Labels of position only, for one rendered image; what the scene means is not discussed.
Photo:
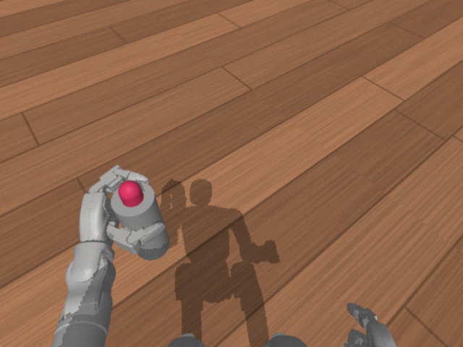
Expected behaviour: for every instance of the left robot arm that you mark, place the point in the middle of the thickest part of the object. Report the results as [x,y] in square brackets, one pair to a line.
[85,318]

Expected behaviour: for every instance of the right robot hand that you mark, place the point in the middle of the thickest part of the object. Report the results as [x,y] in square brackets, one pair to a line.
[378,334]

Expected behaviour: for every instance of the left robot hand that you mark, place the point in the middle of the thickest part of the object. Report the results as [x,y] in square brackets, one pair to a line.
[98,221]

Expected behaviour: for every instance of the bottle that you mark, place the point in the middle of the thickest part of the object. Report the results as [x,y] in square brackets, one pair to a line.
[136,207]

